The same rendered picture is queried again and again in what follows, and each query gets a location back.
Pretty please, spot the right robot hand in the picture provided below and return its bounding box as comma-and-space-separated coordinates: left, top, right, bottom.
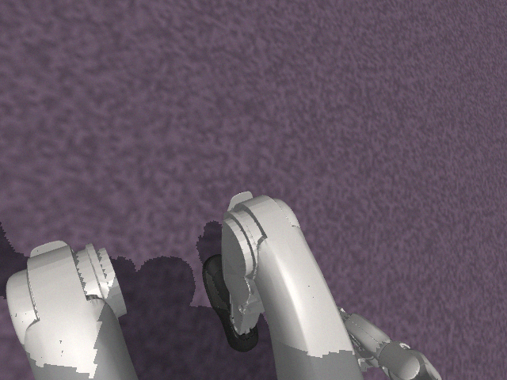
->
337, 306, 393, 372

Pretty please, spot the right robot foot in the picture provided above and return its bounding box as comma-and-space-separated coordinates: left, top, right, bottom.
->
202, 254, 258, 352

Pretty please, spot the right robot arm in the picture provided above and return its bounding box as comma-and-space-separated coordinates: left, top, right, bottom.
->
378, 340, 442, 380

